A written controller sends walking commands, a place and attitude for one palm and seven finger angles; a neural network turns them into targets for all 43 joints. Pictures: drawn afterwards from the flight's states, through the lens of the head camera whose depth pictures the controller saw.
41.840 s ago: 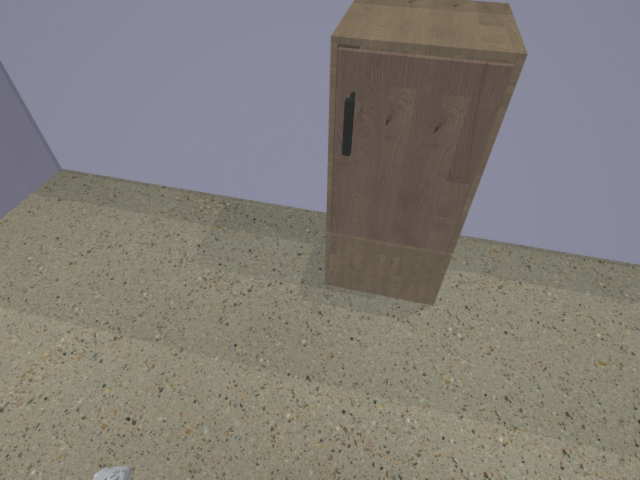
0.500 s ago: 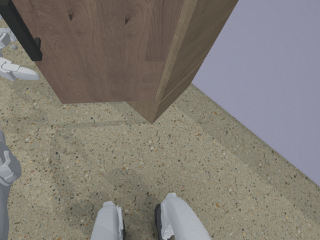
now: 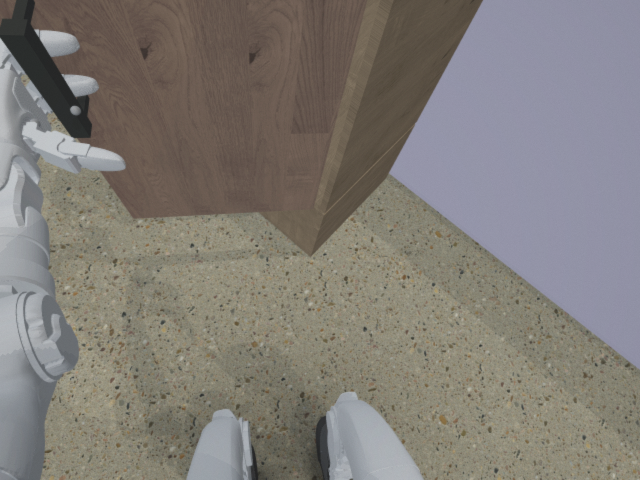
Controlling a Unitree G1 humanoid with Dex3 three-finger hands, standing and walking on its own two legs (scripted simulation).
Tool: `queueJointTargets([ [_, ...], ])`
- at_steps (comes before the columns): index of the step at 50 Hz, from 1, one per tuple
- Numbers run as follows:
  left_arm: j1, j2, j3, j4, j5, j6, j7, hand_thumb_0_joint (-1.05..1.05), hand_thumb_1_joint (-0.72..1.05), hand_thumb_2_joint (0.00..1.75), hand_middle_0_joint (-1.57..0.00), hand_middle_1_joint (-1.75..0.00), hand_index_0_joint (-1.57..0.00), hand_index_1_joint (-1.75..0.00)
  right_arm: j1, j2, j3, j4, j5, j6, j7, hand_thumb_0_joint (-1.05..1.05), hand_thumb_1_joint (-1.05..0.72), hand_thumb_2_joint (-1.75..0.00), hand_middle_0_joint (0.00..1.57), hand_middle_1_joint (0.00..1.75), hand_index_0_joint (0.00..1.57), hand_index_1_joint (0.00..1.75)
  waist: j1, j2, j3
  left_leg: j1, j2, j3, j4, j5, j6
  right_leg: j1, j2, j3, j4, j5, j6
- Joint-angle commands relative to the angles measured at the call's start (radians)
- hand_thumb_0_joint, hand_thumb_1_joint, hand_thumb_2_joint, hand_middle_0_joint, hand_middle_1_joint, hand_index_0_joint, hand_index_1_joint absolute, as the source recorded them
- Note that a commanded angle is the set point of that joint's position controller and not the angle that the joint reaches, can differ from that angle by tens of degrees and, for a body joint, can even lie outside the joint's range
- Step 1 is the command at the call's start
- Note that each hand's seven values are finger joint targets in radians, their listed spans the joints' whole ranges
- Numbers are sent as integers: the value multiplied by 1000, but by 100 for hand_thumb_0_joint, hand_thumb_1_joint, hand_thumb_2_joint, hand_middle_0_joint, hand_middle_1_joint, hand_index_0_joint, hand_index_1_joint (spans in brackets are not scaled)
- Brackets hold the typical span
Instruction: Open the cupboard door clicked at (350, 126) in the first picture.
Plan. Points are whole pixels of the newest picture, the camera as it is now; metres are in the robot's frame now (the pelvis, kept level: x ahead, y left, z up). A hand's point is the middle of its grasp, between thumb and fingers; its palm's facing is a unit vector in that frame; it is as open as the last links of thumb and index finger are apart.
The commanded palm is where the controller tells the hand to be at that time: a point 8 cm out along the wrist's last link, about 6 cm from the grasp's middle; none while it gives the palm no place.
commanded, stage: slide the fingers in behind the handle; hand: left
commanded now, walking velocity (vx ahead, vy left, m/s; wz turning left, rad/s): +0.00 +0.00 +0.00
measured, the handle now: (55, 73) +0.58 +0.25 +0.07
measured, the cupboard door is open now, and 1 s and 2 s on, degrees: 48 50 79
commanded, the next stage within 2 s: close the thumb around the handle in 0.40 s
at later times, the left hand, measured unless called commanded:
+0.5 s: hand (76, 114) +0.52 +0.22 +0.07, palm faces +0.02 -1.00 -0.02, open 14.1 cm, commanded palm +0.51 +0.25 +0.07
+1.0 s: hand (75, 113) +0.52 +0.22 +0.07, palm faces +0.01 -1.00 -0.02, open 7.6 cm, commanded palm +0.51 +0.25 +0.07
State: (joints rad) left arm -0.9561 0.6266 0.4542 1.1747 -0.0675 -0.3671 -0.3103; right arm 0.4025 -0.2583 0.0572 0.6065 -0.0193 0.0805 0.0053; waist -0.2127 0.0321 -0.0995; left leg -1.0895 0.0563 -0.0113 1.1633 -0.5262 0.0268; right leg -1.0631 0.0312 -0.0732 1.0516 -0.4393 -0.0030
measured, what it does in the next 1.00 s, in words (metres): stands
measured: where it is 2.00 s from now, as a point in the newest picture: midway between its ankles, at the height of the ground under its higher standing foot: outside the picture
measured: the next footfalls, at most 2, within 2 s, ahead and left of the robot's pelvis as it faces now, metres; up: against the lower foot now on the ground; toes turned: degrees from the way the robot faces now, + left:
none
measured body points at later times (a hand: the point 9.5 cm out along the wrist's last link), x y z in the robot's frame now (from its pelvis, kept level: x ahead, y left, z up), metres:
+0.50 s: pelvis +0.00 +0.00 +0.00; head +0.16 +0.03 +0.42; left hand +0.52 +0.27 +0.07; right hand +0.00 -0.27 -0.10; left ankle +0.00 +0.10 -0.65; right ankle +0.03 -0.13 -0.65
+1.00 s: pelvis +0.00 +0.00 +0.00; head +0.16 +0.03 +0.42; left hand +0.52 +0.28 +0.07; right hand -0.01 -0.26 -0.10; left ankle +0.00 +0.10 -0.65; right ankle +0.03 -0.13 -0.65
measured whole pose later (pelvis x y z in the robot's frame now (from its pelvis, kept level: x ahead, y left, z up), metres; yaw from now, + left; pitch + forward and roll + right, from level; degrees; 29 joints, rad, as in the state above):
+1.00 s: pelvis +0.00 +0.00 +0.00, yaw +0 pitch +25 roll -5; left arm -0.96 0.62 0.44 1.20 -0.07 -0.38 -0.32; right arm 0.40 -0.26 0.06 0.63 -0.02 0.07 0.00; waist -0.21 0.03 -0.10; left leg -1.08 0.05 -0.02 1.16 -0.52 0.03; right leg -1.05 0.03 -0.08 1.05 -0.44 0.00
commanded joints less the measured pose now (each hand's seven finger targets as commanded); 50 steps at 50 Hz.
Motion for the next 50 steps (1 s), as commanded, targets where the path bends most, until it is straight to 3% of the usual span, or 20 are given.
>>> queueJointTargets([
  [1,-427,224,-3,-219,-26,-76,-15,0,-50,30,-30,-120,-30,-120,199,-205,-76,-16,-4,-10,-10,0,-90,-90,20,30,20,30,-10,177,-538,469,-14,-69,-118,519,-4,198,30,22,-97,326,-16],
  [2,-428,254,14,-208,-25,-74,-14,0,-50,30,-30,-120,-30,-120,196,-207,-74,-14,-2,-8,-14,0,-90,-90,20,30,20,30,-10,160,-523,438,-15,-63,-121,498,-1,224,28,28,-101,333,-15],
  [3,-442,233,-3,-208,-29,-77,-18,0,-50,30,-30,-120,-30,-120,199,-204,-71,-15,-2,-10,-15,0,-90,-90,20,30,20,30,-17,162,-518,430,-19,-62,-120,495,3,224,29,29,-99,338,-17],
  [5,-445,251,4,-199,-20,-78,-22,0,-50,30,-30,-120,-30,-120,192,-201,-71,-10,0,-10,-18,0,-90,-90,20,30,20,30,-8,181,-521,425,-20,-59,-118,491,1,232,26,32,-96,341,-17],
  [7,-467,203,-36,-201,-24,-77,-25,0,-50,30,-30,-120,-30,-120,187,-197,-71,-8,0,-13,-17,0,-90,-90,20,30,20,30,-22,194,-495,438,-19,-62,-122,474,0,196,26,28,-101,313,-17],
  [9,-448,240,0,-214,-28,-89,-25,0,-50,30,-30,-120,-30,-120,192,-202,-72,-10,-4,-15,-19,0,-90,-90,20,30,20,30,-5,197,-544,457,-19,-65,-118,511,-2,224,26,29,-94,340,-18],
  [11,-423,223,-9,-224,-31,-92,-28,0,-50,30,-30,-120,-30,-120,190,-199,-75,-12,-2,-15,-17,0,-90,-90,20,30,20,30,0,207,-561,479,-18,-64,-115,547,-4,224,25,29,-92,363,-19],
  [12,-423,207,-21,-223,-34,-91,-29,0,-50,30,-30,-120,-30,-120,187,-199,-75,-11,-2,-14,-17,0,-90,-90,20,30,20,30,-6,190,-544,473,-18,-64,-117,541,-3,221,25,28,-96,360,-18],
  [14,-428,187,-33,-229,-39,-97,-30,0,-50,30,-30,-120,-30,-120,184,-195,-75,-10,-2,-16,-14,0,-90,-90,20,30,20,30,-4,214,-546,486,-18,-64,-116,543,-5,212,26,28,-95,357,-19],
  [17,-461,219,-22,-211,-33,-91,-25,0,-50,30,-30,-120,-30,-120,182,-201,-74,-4,1,-15,-20,0,-90,-90,20,30,20,30,-16,167,-511,430,-20,-62,-119,476,1,224,25,33,-100,328,-16],
  [19,-460,177,-48,-207,-35,-93,-24,0,-50,30,-30,-120,-30,-120,181,-198,-75,-5,1,-20,-19,0,-90,-90,20,30,20,30,-19,204,-518,470,-20,-67,-121,500,-4,191,25,28,-99,322,-18],
  [22,-476,209,-31,-186,-27,-87,-17,0,-50,30,-30,-120,-30,-120,184,-203,-72,2,-2,-20,-22,0,-90,-90,20,30,20,30,-25,169,-499,441,-18,-72,-119,475,-1,187,25,27,-96,304,-17],
  [25,-484,182,-52,-181,-22,-90,-18,0,-50,30,-30,-120,-30,-120,186,-201,-73,6,-5,-25,-21,0,-90,-90,20,30,20,30,-26,204,-516,472,-17,-77,-114,491,-6,155,23,23,-92,295,-19],
  [32,-492,214,-35,-179,-17,-83,-14,0,-11,47,-33,-124,-33,-124,190,-205,-70,3,-6,-24,-19,0,-90,-90,20,30,20,30,-21,200,-526,456,-18,-77,-113,479,-4,169,23,25,-92,291,-20],
  [34,-490,231,-16,-206,-20,-89,-15,0,0,52,-34,-125,-34,-125,194,-205,-72,0,-8,-25,-19,0,-90,-90,20,30,20,30,-14,210,-575,474,-18,-76,-109,516,-4,191,24,26,-85,323,-20],
  [38,-474,192,-38,-205,-28,-86,-18,0,23,61,-35,-128,-35,-128,193,-200,-71,-5,-6,-24,-18,0,-90,-90,20,30,20,30,-19,193,-539,475,-16,-78,-117,513,-3,180,27,20,-90,316,-21],
  [39,-473,206,-30,-213,-27,-89,-18,0,28,64,-36,-128,-36,-128,191,-204,-73,-3,-5,-22,-18,0,-90,-90,20,30,20,30,-13,215,-549,492,-14,-80,-120,520,-8,169,25,19,-92,308,-20],
  [41,-462,223,-17,-193,-26,-84,-17,0,40,68,-36,-130,-36,-130,191,-205,-71,-1,-4,-21,-18,0,-90,-90,20,30,20,30,-12,185,-523,455,-16,-73,-119,491,-5,188,26,24,-96,307,-19],
  [44,-475,218,-20,-212,-29,-92,-16,0,56,76,-38,-131,-38,-131,190,-201,-71,-4,-5,-24,-17,0,-90,-90,20,30,20,30,-15,190,-544,456,-18,-71,-120,491,-2,205,26,27,-96,317,-17],
  [50,-447,252,5,-192,-31,-91,-23,0,90,90,-40,-135,-40,-135,186,-204,-68,-8,-2,-23,-20,0,-90,-90,20,30,20,30,-7,186,-521,436,-18,-66,-124,483,-1,216,26,27,-95,318,-18],
])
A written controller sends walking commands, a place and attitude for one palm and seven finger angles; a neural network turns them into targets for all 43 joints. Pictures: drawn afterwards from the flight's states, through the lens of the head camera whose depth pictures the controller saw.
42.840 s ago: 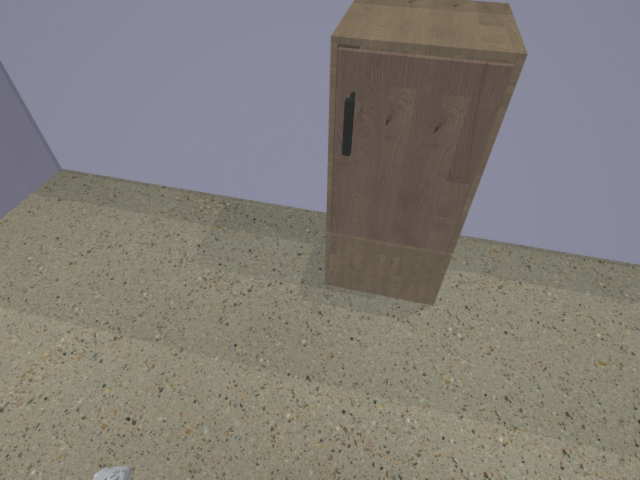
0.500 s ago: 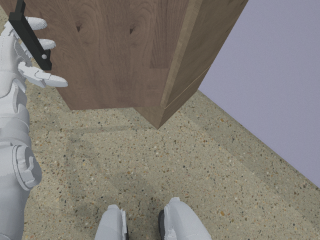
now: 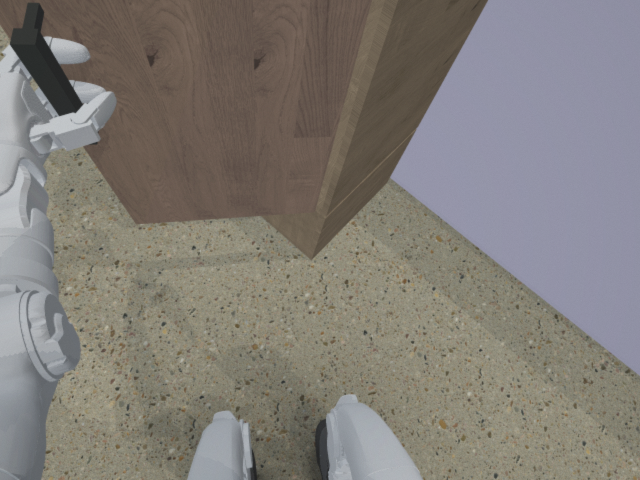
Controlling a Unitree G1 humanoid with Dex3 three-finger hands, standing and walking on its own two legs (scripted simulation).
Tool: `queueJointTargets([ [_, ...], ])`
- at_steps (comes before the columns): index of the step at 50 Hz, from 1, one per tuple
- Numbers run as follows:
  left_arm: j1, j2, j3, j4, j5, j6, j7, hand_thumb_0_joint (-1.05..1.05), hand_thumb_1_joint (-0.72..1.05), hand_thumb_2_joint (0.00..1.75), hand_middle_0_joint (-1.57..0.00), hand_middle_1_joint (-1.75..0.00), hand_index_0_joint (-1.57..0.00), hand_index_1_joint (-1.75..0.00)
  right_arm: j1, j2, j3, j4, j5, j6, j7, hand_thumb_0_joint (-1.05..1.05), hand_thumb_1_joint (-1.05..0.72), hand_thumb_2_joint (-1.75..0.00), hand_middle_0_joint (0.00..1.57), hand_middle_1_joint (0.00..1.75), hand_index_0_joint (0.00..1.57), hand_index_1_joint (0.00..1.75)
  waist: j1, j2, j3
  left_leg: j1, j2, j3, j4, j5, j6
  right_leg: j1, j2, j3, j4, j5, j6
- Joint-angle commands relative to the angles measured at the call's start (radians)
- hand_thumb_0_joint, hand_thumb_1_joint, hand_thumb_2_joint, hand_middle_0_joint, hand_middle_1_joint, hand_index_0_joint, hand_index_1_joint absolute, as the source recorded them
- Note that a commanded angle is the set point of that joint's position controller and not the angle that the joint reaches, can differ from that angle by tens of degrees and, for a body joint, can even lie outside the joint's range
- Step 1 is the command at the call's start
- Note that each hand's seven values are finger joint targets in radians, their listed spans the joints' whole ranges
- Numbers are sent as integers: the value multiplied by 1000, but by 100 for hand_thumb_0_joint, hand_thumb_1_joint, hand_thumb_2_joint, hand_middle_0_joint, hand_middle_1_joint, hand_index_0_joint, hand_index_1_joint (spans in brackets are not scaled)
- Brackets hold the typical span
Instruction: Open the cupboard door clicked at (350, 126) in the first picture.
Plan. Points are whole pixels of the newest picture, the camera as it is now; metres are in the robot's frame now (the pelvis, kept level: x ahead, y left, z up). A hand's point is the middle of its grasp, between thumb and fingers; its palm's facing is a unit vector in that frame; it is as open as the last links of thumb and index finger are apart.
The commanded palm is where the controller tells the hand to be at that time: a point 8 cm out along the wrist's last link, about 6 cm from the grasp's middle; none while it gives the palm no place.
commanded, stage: close the thumb around the handle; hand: left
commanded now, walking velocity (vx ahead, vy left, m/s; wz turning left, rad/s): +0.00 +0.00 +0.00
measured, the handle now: (63, 81) +0.57 +0.25 +0.07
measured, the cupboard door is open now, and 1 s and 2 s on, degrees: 50 79 92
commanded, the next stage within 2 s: pull the door open along its arc in 0.20 s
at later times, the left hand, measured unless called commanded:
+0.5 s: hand (81, 120) +0.52 +0.22 +0.07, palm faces +0.00 -1.00 -0.02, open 5.6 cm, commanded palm +0.48 +0.26 +0.06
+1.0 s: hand (144, 247) +0.36 +0.15 +0.07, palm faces +0.25 -0.97 +0.06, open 6.1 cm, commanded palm +0.31 +0.23 +0.06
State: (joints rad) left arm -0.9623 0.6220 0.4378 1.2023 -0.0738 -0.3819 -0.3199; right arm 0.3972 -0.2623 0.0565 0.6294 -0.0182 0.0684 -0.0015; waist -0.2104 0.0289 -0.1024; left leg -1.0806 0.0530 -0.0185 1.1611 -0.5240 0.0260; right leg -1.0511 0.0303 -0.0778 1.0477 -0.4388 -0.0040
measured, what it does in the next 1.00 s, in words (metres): stands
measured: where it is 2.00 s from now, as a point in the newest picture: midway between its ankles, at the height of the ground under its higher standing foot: outside the picture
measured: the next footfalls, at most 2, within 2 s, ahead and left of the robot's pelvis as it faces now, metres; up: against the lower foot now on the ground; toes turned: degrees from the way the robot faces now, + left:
none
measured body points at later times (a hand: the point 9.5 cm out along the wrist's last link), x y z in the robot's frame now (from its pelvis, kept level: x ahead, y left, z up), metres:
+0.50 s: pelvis +0.00 +0.00 +0.00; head +0.15 +0.03 +0.43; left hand +0.51 +0.27 +0.07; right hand +0.00 -0.26 -0.10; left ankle +0.00 +0.10 -0.65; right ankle +0.03 -0.13 -0.65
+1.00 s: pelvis +0.01 -0.01 +0.02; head +0.09 +0.00 +0.47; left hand +0.35 +0.20 +0.07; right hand +0.16 -0.24 -0.08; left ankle +0.00 +0.10 -0.65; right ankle +0.03 -0.13 -0.65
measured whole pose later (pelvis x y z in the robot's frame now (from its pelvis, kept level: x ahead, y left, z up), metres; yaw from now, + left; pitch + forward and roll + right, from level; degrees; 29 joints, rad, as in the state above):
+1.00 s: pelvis +0.01 -0.01 +0.02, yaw +0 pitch +17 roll -1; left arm -0.13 0.07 0.16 0.37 -0.12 -0.39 0.13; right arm 0.25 -0.22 0.00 0.50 -0.02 0.06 0.05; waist -0.05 0.02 -0.16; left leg -0.81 0.03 0.05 1.03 -0.51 0.02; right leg -0.84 0.01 -0.01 0.99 -0.45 -0.01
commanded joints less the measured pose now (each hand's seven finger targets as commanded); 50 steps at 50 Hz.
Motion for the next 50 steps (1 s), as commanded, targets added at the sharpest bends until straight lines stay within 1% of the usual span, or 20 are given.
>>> queueJointTargets([
  [1,-443,257,20,-232,-24,-77,-16,0,90,90,-40,-135,-40,-135,191,-200,-68,-31,-4,-12,-12,0,-90,-90,20,30,20,30,-5,202,-530,432,-16,-60,-122,483,-2,205,27,32,-89,315,-18],
  [5,-412,254,26,-220,-28,-75,-16,0,90,90,-40,-135,-40,-135,193,-203,-70,-36,-4,-9,-12,0,-90,-90,20,30,20,30,-3,186,-515,448,-12,-65,-125,506,-5,190,28,25,-90,315,-18],
  [8,-400,243,28,-248,-33,-80,-13,0,90,90,-40,-135,-40,-135,194,-200,-72,-43,-6,-8,-9,0,-90,-90,20,30,20,30,7,214,-543,480,-11,-65,-124,551,-9,189,29,22,-83,334,-22],
  [10,-417,231,13,-232,-28,-76,-10,0,90,90,-40,-135,-40,-135,190,-201,-72,-35,-4,-4,-10,0,-90,-90,20,30,20,30,-5,200,-505,470,-8,-71,-125,536,-11,165,28,19,-85,316,-19],
  [12,-407,230,14,-224,-25,-72,-6,0,90,90,-40,-135,-40,-135,188,-201,-72,-41,-3,-4,-8,0,-90,-90,20,30,20,30,0,186,-493,445,-12,-64,-130,492,-8,178,29,23,-92,298,-18],
  [14,-425,243,22,-220,-25,-77,-4,0,90,90,-40,-135,-40,-135,190,-204,-72,-36,-5,-5,-12,0,-90,-90,20,30,20,30,-9,176,-507,448,-11,-67,-126,496,-6,174,28,23,-89,302,-17],
  [16,-404,265,36,-195,-16,-71,-5,0,90,90,-40,-135,-40,-135,189,-205,-69,-40,-3,-3,-14,0,-90,-90,20,30,20,30,0,170,-491,419,-14,-64,-126,483,-6,184,26,26,-85,296,-17],
  [18,-367,261,44,-225,-22,-78,-10,0,90,90,-40,-135,-40,-135,192,-204,-71,-51,-5,-3,-13,0,-90,-90,20,30,20,30,16,188,-530,457,-13,-66,-127,536,-8,194,27,23,-78,323,-21],
  [28,-28,184,46,-377,-82,-59,-32,0,90,90,-40,-135,-40,-135,147,-191,-88,-121,16,11,1,0,-90,-90,20,30,20,30,90,114,-555,459,-20,-30,-168,590,-3,338,30,24,-103,413,-18],
  [33,223,103,28,-533,-131,-52,-28,0,90,90,-40,-135,-40,-135,96,-177,-98,-170,30,9,13,0,-90,-90,20,30,20,30,136,92,-513,452,-29,-1,-206,601,-1,424,27,27,-126,456,-19],
  [37,426,-2,-12,-660,-178,-50,-19,0,90,90,-40,-135,-40,-135,33,-160,-102,-211,42,-3,20,0,-90,-90,20,30,20,30,164,46,-447,397,-40,24,-244,534,-1,498,18,30,-141,472,-17],
  [38,460,-21,111,-750,-235,-54,116,0,90,90,-40,-135,-40,-135,6,-127,-104,-225,38,-21,21,0,-90,-90,20,30,20,30,243,57,-440,382,-40,21,-256,561,-13,506,18,16,-140,468,-20],
  [39,570,-144,23,-734,-225,-43,180,0,90,90,-40,-135,-40,-135,-3,-120,-104,-222,37,-34,31,0,-90,-90,20,30,20,30,220,51,-407,391,-40,29,-265,546,-21,481,17,11,-141,444,-13],
  [40,616,-176,13,-762,-221,-41,224,0,90,90,-40,-135,-40,-135,-15,-123,-104,-220,39,-39,38,0,-90,-90,20,30,20,30,219,38,-363,386,-35,26,-273,527,-30,452,14,4,-142,414,-14],
  [41,629,-204,-3,-817,-210,-46,266,0,90,90,-40,-135,-40,-135,-26,-121,-106,-220,33,-45,43,0,-90,-90,20,30,20,30,218,39,-364,387,-36,27,-273,524,-32,455,12,3,-136,416,-14],
  [43,709,-185,15,-930,-159,-67,365,0,90,90,-40,-135,-40,-135,-41,-112,-111,-228,20,-48,47,0,-90,-90,20,30,20,30,246,26,-395,384,-39,34,-266,543,-32,506,8,15,-115,449,-21],
  [44,742,-226,-16,-964,-133,-72,411,0,90,90,-40,-135,-40,-135,-52,-99,-108,-231,14,-49,51,0,-90,-90,20,30,20,30,250,51,-403,394,-42,37,-269,552,-35,516,2,18,-109,463,-22],
  [46,786,-297,-71,-1006,-90,-74,495,0,90,90,-40,-135,-40,-135,-77,-86,-106,-232,3,-47,56,0,-90,-90,20,30,20,30,247,16,-371,390,-40,37,-266,528,-37,508,-3,16,-104,450,-24],
  [48,790,-317,-86,-1017,-57,-77,574,0,90,90,-40,-135,-40,-135,-106,-80,-103,-233,-10,-43,50,0,-90,-90,20,30,20,30,243,-76,-334,347,-47,32,-266,428,-30,530,-5,26,-118,410,-23],
  [50,792,-374,-128,-1050,-23,-81,645,0,90,90,-40,-135,-40,-135,-144,-65,-101,-235,-17,-41,43,0,-90,-90,20,30,20,30,247,-59,-329,346,-55,38,-266,372,-30,529,-15,35,-124,371,-20],
])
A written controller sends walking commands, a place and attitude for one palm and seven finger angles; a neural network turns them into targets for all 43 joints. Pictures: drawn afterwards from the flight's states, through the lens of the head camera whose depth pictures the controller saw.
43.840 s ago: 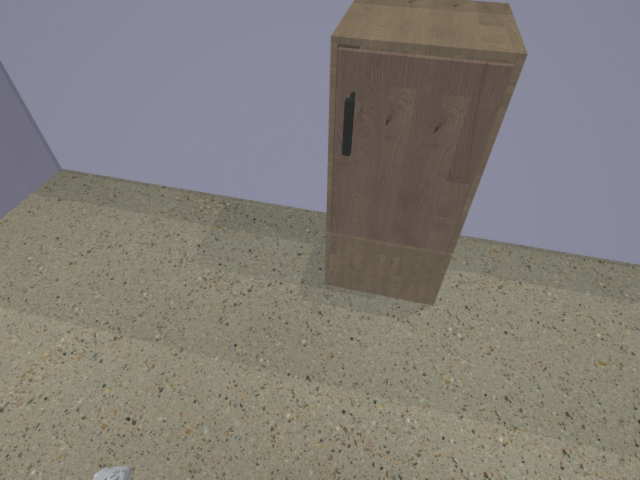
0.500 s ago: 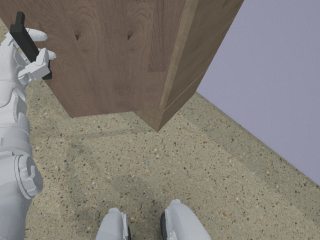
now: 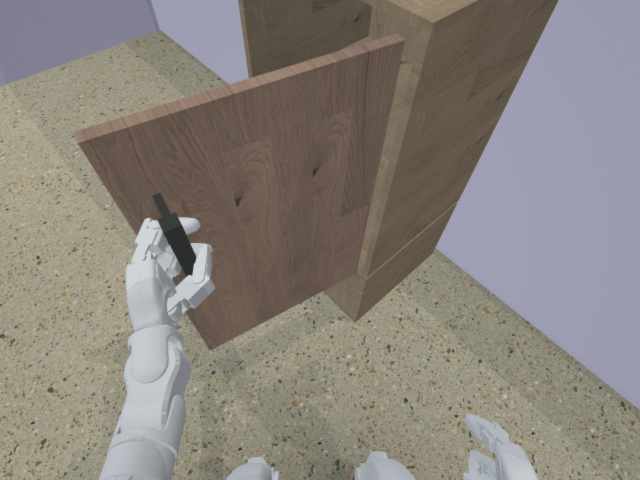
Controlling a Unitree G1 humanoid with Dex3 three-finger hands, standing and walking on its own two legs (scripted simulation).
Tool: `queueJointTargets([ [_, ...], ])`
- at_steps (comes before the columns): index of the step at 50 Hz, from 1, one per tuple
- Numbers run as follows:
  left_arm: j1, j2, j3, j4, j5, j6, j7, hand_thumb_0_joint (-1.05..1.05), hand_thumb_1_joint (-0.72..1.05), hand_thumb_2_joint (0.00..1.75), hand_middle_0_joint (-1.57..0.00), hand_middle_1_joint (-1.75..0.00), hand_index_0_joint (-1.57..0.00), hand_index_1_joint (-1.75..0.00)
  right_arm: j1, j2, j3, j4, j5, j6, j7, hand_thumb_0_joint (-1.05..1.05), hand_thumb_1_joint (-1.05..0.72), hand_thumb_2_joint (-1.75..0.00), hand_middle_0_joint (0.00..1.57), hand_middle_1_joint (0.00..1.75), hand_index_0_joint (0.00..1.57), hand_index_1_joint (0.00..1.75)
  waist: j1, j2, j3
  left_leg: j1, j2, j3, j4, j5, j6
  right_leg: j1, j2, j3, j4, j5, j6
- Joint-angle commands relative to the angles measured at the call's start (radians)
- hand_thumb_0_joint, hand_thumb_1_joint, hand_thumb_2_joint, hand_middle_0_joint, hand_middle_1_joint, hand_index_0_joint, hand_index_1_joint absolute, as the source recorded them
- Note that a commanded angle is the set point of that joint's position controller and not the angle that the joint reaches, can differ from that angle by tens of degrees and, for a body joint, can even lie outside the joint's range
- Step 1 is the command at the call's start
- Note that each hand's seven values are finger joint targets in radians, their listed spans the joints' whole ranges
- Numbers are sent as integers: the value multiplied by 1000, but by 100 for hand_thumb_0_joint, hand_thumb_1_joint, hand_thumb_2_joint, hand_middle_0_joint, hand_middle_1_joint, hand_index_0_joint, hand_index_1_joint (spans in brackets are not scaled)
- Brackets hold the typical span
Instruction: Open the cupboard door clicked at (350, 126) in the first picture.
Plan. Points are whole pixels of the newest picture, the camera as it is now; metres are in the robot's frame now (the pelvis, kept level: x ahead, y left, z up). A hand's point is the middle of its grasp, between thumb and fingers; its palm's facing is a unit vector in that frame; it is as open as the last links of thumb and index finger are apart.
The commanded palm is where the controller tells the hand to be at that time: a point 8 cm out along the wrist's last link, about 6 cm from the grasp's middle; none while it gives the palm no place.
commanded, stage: pull the door open along its arc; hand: left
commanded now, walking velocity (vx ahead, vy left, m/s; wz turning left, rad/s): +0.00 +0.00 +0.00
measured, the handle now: (181, 246) +0.40 +0.19 +0.04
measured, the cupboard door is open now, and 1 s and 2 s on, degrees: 79 92 94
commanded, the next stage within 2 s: open thumb and fingers to let go in 0.30 s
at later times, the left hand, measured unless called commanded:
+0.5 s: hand (254, 316) +0.30 +0.08 +0.04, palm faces +0.43 -0.90 -0.01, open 6.0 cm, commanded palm +0.26 +0.14 +0.04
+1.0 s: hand (252, 317) +0.30 +0.09 +0.05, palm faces +0.40 -0.92 +0.01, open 13.6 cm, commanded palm +0.26 +0.13 +0.04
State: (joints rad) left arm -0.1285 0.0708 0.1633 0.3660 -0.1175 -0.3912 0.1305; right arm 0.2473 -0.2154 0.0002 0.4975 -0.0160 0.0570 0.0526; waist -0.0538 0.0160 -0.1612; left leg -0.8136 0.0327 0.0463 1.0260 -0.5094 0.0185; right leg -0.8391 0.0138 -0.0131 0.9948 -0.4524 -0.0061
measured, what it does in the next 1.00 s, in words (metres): stands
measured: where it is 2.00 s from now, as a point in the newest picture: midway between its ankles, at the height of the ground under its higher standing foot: outside the picture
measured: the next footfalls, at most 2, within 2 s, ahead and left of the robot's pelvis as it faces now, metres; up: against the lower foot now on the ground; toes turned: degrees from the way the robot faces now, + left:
none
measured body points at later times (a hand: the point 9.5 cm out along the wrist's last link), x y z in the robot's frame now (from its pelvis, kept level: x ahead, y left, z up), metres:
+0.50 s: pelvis -0.01 -0.05 +0.00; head +0.05 -0.06 +0.45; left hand +0.27 +0.13 +0.05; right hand +0.15 -0.28 -0.12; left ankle -0.01 +0.10 -0.67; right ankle +0.01 -0.12 -0.67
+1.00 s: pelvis -0.02 -0.03 +0.00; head +0.03 -0.03 +0.44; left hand +0.27 +0.13 +0.05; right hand +0.15 -0.24 -0.11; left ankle -0.01 +0.10 -0.67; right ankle +0.01 -0.12 -0.67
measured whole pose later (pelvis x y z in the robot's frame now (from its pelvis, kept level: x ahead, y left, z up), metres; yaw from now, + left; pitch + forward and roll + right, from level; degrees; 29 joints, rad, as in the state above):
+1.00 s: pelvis -0.02 -0.03 +0.00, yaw +4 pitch +13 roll +0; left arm -0.07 -0.06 -0.08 0.38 0.06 -0.43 0.48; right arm 0.20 -0.19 -0.01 0.60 -0.07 -0.01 0.01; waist -0.01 0.02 -0.14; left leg -0.79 0.01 -0.02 1.04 -0.48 -0.02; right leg -0.80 -0.01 -0.08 1.04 -0.46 -0.05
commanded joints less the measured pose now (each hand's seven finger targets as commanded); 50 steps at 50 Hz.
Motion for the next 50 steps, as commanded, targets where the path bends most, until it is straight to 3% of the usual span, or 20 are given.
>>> queueJointTargets([
  [1,-41,149,123,-224,37,-71,225,0,90,90,-40,-135,-40,-135,-9,-107,-42,-101,-23,-28,-15,0,-90,-90,20,30,20,30,93,-32,-266,81,-36,-28,-132,339,-24,308,-1,-27,-74,359,-20],
  [4,-21,100,56,-225,85,-63,292,0,90,90,-40,-135,-40,-135,-39,-95,-37,-94,-33,-26,-27,0,-90,-90,20,30,20,30,84,-67,-234,71,-44,-30,-128,273,-18,309,-8,-12,-105,306,-16],
  [7,-31,80,3,-259,117,-67,304,0,90,90,-40,-135,-40,-135,-53,-86,-35,-85,-39,-30,-40,0,-90,-90,20,30,20,30,74,-61,-248,78,-49,-26,-124,251,-14,334,-17,9,-128,304,-13],
  [8,-20,71,-15,-254,123,-66,300,0,90,90,-40,-135,-40,-135,-51,-85,-35,-83,-42,-31,-44,0,-90,-90,20,30,20,30,64,-92,-241,69,-49,-28,-120,239,-11,343,-19,22,-143,301,-9],
  [11,7,38,-56,-278,121,-73,285,0,90,90,-40,-135,-40,-135,-70,-74,-34,-76,-41,-43,-51,0,-90,-90,20,30,20,30,64,-74,-240,69,-52,-23,-116,235,-10,374,-33,48,-165,320,-2],
  [13,-16,-8,-110,-283,113,-74,275,0,90,90,-40,-135,-40,-135,-72,-72,-33,-69,-42,-54,-53,0,-90,-90,20,30,20,30,41,-94,-227,67,-51,-31,-109,225,-10,366,-39,56,-179,318,2],
  [16,-7,-74,-189,-304,119,-81,279,0,90,90,-40,-135,-40,-135,-82,-68,-36,-64,-46,-74,-49,0,-90,-90,20,30,20,30,35,-56,-221,85,-52,-33,-102,225,-12,345,-49,62,-180,329,6],
  [18,5,-133,-262,-308,132,-80,291,0,90,90,-40,-135,-40,-135,-75,-69,-37,-64,-48,-89,-42,0,-90,-90,20,30,20,30,18,-83,-219,94,-51,-40,-97,234,-11,332,-49,56,-179,347,8],
  [19,-13,-121,-261,-318,145,-84,302,0,90,90,-40,-135,-40,-135,-70,-72,-43,-57,-51,-94,-40,0,-90,-90,20,30,20,30,18,-79,-232,94,-50,-43,-95,239,-13,329,-52,54,-170,351,7],
  [20,-120,-65,-223,-307,157,-88,318,0,90,90,-40,-135,-40,-135,-67,-78,-43,-39,-54,-93,-46,0,-90,-90,20,30,20,30,-1,-86,-229,81,-48,-46,-78,232,-10,314,-60,69,-170,351,12],
  [21,-109,-31,-188,-282,172,-91,327,0,83,87,-40,-134,-40,-134,-63,-77,-45,-33,-56,-90,-52,0,-90,-90,20,30,20,30,15,-107,-234,54,-51,-49,-77,217,-12,333,-67,89,-174,323,14],
  [23,-112,0,-164,-253,191,-97,339,0,69,81,-38,-133,-38,-133,-72,-73,-45,-27,-56,-89,-59,0,-90,-90,20,30,20,30,16,-130,-224,25,-53,-49,-67,195,-11,340,-81,125,-194,288,18],
  [24,-137,-29,-193,-264,190,-102,336,0,62,78,-38,-132,-38,-132,-83,-67,-44,-26,-54,-91,-61,0,-90,-90,20,30,20,30,12,-103,-223,25,-56,-46,-68,188,-10,342,-87,133,-200,280,19],
  [27,-114,-40,-183,-247,162,-105,319,0,41,69,-36,-130,-36,-130,-82,-71,-49,-17,-51,-96,-67,0,-90,-90,20,30,20,30,25,-96,-256,44,-57,-43,-76,200,-12,360,-81,118,-197,298,14],
  [28,-115,-58,-193,-241,147,-102,309,0,34,66,-36,-129,-36,-129,-78,-73,-47,-17,-48,-98,-67,0,-90,-90,20,30,20,30,19,-124,-267,46,-56,-45,-75,207,-11,372,-80,120,-200,319,19],
  [31,-125,-68,-196,-247,118,-106,291,0,13,57,-35,-127,-35,-127,-80,-77,-50,-15,-44,-104,-68,0,-90,-90,20,30,20,30,23,-118,-274,56,-57,-44,-85,205,-13,377,-76,108,-200,311,19],
  [35,-106,-52,-185,-225,131,-110,295,0,-15,45,-32,-124,-32,-124,-77,-79,-50,-17,-45,-105,-63,0,-90,-90,20,30,20,30,31,-110,-252,62,-55,-45,-92,214,-11,352,-70,92,-191,303,12],
  [40,-121,-80,-217,-213,160,-111,314,0,-50,30,-30,-120,-30,-120,-82,-79,-49,-27,-48,-103,-54,0,-90,-90,20,30,20,30,29,-93,-223,85,-54,-43,-104,205,-7,296,-53,50,-178,241,-4],
  [44,-171,-117,-254,-197,172,-110,332,0,-50,30,-28,-110,-28,-110,-93,-82,-46,-31,-49,-105,-51,0,-90,-90,20,30,20,30,19,-76,-190,101,-51,-49,-115,180,-5,237,-37,13,-166,180,-14],
  [50,-228,-133,-272,-202,204,-110,377,0,-50,30,-23,-80,-23,-80,-94,-79,-45,-31,-56,-109,-47,0,-90,-90,20,30,20,30,22,-45,-240,128,-48,-60,-116,186,-8,210,-25,-18,-128,172,-24],
])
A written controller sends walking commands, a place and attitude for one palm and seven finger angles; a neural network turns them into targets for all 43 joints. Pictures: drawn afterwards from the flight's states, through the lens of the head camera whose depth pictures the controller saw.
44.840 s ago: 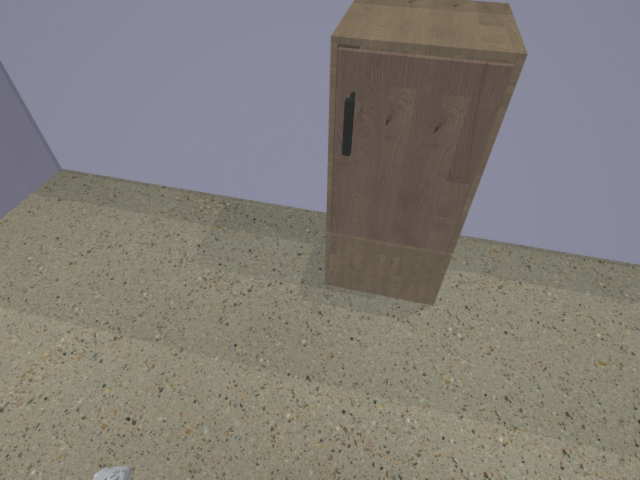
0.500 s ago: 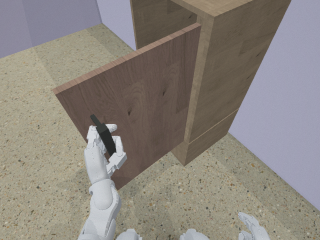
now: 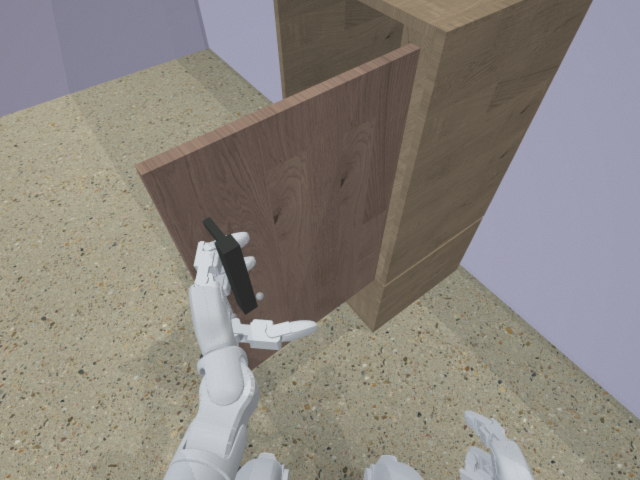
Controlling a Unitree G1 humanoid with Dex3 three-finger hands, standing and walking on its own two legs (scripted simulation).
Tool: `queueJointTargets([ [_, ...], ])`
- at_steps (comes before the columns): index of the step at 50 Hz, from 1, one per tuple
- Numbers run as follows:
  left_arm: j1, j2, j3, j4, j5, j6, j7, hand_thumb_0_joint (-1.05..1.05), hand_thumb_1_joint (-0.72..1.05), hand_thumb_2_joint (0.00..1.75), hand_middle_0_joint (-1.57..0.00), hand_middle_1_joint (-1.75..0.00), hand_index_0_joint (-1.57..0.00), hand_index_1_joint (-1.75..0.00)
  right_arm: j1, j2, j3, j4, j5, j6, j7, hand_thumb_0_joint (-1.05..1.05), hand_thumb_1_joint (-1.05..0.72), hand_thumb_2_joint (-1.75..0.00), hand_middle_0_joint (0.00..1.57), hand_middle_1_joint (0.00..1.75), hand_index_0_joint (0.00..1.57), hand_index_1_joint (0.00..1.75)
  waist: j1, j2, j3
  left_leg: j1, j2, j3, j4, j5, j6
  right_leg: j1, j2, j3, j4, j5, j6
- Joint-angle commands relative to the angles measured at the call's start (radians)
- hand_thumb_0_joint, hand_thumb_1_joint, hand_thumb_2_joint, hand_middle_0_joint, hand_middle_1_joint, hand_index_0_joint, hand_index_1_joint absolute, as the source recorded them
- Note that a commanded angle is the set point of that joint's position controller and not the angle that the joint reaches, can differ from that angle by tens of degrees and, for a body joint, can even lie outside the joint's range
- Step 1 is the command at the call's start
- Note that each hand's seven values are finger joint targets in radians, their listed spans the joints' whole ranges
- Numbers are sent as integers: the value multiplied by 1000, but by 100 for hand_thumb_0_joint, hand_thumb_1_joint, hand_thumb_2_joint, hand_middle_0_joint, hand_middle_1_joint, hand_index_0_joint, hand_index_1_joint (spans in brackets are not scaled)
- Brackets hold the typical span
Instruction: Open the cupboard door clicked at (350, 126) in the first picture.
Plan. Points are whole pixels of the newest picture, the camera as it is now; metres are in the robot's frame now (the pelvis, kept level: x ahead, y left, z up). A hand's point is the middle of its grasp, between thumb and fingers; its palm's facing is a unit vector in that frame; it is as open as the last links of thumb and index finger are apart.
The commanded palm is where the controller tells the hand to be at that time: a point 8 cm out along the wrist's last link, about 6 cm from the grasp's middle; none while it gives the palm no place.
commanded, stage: open thumb and fingers to let go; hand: left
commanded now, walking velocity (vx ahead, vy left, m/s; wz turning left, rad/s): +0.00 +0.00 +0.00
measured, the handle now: (230, 268) +0.37 +0.14 +0.05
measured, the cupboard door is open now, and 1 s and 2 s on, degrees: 92 94 94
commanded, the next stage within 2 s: slide the hand sideways off the handle in 0.22 s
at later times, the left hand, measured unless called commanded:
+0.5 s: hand (250, 320) +0.30 +0.10 +0.04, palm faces -0.13 -0.98 -0.15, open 15.9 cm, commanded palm +0.29 +0.15 +0.05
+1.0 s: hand (227, 344) +0.27 +0.12 +0.04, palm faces -0.11 -0.99 -0.03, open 16.2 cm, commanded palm +0.25 +0.19 +0.05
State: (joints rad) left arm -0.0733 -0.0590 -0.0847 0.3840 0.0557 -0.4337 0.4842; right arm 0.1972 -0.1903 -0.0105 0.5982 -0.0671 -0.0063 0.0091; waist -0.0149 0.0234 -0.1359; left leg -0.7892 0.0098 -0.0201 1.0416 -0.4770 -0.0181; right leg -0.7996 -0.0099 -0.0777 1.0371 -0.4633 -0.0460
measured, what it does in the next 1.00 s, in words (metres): stands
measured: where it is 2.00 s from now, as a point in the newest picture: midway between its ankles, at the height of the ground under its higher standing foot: outside the picture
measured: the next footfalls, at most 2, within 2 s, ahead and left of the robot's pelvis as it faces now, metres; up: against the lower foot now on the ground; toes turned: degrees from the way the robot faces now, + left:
none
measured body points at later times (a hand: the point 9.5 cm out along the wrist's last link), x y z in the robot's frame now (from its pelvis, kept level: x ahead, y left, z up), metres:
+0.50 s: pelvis -0.01 +0.02 +0.00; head +0.04 +0.02 +0.45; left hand +0.30 +0.15 +0.05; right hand +0.14 -0.21 -0.11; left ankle +0.02 +0.13 -0.67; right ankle +0.03 -0.09 -0.67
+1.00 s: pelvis +0.00 +0.02 +0.00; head +0.06 +0.01 +0.44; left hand +0.27 +0.18 +0.05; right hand +0.18 -0.20 -0.09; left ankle +0.02 +0.13 -0.67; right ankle +0.03 -0.09 -0.67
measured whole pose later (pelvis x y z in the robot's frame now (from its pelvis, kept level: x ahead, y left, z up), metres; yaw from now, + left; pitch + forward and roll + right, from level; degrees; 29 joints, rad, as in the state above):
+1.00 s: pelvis +0.00 +0.02 +0.00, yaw -1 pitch +12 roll -1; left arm 0.18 0.13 -0.08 0.09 -0.10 -0.37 -0.06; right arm 0.23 -0.21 0.02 0.48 0.01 -0.03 -0.01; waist 0.00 0.03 -0.12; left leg -0.79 0.00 0.00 1.09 -0.51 0.01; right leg -0.80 -0.02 -0.05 1.06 -0.48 -0.01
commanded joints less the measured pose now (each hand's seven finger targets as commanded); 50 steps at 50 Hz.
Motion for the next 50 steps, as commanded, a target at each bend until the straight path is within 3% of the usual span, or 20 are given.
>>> queueJointTargets([
  [1,-286,-12,-26,-221,33,-65,29,0,-50,30,-22,-75,-22,-75,-42,-103,-35,-131,-7,-46,-3,0,-90,-90,20,30,20,30,-15,-53,-282,107,-26,8,-131,164,29,177,1,45,-166,194,16],
  [3,-253,17,8,-195,35,-49,40,0,-50,30,-21,-65,-21,-65,-42,-106,-34,-136,-7,-40,-5,0,-90,-90,20,30,20,30,-5,-77,-282,94,-24,7,-135,163,27,191,3,45,-170,191,15],
  [6,-282,-27,-32,-202,40,-33,49,0,-50,30,-18,-50,-18,-50,-46,-102,-32,-137,-7,-37,-4,0,-90,-90,20,30,20,30,-10,-52,-279,107,-24,8,-146,162,25,183,5,35,-167,186,14],
  [10,-274,-41,-38,-214,31,-21,59,0,-50,30,-15,-30,-15,-30,-45,-101,-30,-138,-5,-34,-2,0,-90,-90,20,30,20,30,-11,-66,-270,114,-20,3,-153,177,22,185,8,27,-168,196,12],
  [16,-298,-36,-30,-217,29,-19,79,0,-50,30,-15,-30,-15,-30,-56,-101,-28,-134,-7,-33,-4,0,-90,-90,20,30,20,30,-9,-51,-263,111,-20,-1,-155,152,20,170,9,26,-171,156,11],
  [17,-259,60,-229,-209,161,-44,-131,0,-50,30,-15,-30,-15,-30,11,-136,-28,-106,-3,-31,-4,0,-90,-90,20,30,20,30,-94,-103,-231,135,-15,-3,-129,168,35,135,5,46,-160,229,9],
  [18,-300,141,-130,-262,120,-71,-245,0,-50,30,-15,-30,-15,-30,23,-141,-39,-136,9,-27,-8,0,-90,-90,20,30,20,30,-65,-55,-292,135,-19,-1,-119,190,40,163,-4,57,-152,269,1],
  [20,-329,183,-123,-297,88,-106,-369,0,-50,30,-15,-30,-15,-30,2,-134,-34,-150,20,-31,-22,0,-90,-90,20,30,20,30,-45,-10,-314,144,-27,1,-123,176,40,186,-7,68,-147,270,1],
  [22,-290,144,-165,-273,5,-88,-506,0,-50,30,-15,-30,-15,-30,-2,-140,-25,-173,46,-47,-29,0,-90,-90,20,30,20,30,-59,-9,-262,155,-27,-9,-141,135,41,165,0,59,-167,212,3],
  [24,-287,96,-145,-256,-137,-40,-582,0,-50,30,-15,-30,-15,-30,-22,-140,-11,-190,74,-60,-40,0,-90,-90,20,30,20,30,-58,-19,-192,150,-26,-17,-170,64,39,152,9,49,-208,112,7],
  [26,-252,116,-62,-254,-221,1,-588,0,-50,30,-15,-30,-15,-30,-32,-150,-8,-200,87,-70,-50,0,-90,-90,20,30,20,30,-35,-65,-177,138,-28,-25,-195,23,34,165,11,36,-225,47,10],
  [28,-182,117,-23,-264,-241,19,-559,0,-50,30,-15,-30,-15,-30,-35,-153,-7,-215,88,-82,-46,0,-90,-90,20,30,20,30,-9,-76,-182,140,-29,-30,-206,42,30,169,13,20,-207,54,9],
  [29,-174,113,-20,-275,-233,18,-540,0,-50,30,-15,-30,-15,-30,-34,-149,-7,-217,85,-84,-40,0,-90,-90,20,30,20,30,-5,-58,-182,136,-31,-25,-202,51,28,162,9,19,-196,62,11],
  [32,-118,170,25,-288,-161,-9,-481,0,-50,30,-15,-30,-15,-30,-16,-149,-16,-223,68,-82,-21,0,-90,-90,20,30,20,30,10,-86,-185,107,-25,-23,-176,90,26,138,7,20,-153,90,9],
  [33,-99,196,40,-302,-137,-21,-466,0,-50,30,-15,-30,-15,-30,-14,-150,-18,-228,64,-79,-16,0,-90,-90,20,30,20,30,20,-66,-193,102,-25,-22,-169,106,27,137,7,24,-141,100,6],
  [37,-31,194,18,-366,-101,-39,-463,0,-50,30,-15,-30,-15,-30,-20,-142,-23,-252,60,-67,2,0,-90,-90,20,30,20,30,21,-20,-211,105,-23,-8,-151,121,27,132,8,31,-123,123,2],
  [38,-30,225,48,-390,-106,-37,-466,0,-50,30,-15,-30,-15,-30,-17,-146,-25,-255,60,-64,0,0,-90,-90,20,30,20,30,27,-28,-229,103,-23,-10,-149,140,27,155,10,35,-121,141,0],
  [42,33,232,59,-474,-140,-20,-494,0,-50,30,-15,-30,-15,-30,-24,-141,-24,-268,68,-62,-11,0,-90,-90,20,30,20,30,22,-16,-250,118,-23,-2,-143,152,27,177,14,38,-127,170,5],
  [45,94,219,53,-496,-169,-5,-520,0,-50,30,-15,-30,-15,-30,-22,-141,-21,-271,75,-66,-20,0,-90,-90,20,30,20,30,7,-46,-215,102,-22,-5,-138,146,31,176,17,36,-137,174,12],
  [50,154,258,91,-527,-190,-4,-553,0,-50,30,-15,-30,-15,-30,-18,-144,-20,-270,75,-84,-33,0,-90,-90,20,30,20,30,6,-55,-209,78,-27,-7,-118,156,31,179,15,40,-128,190,14],
])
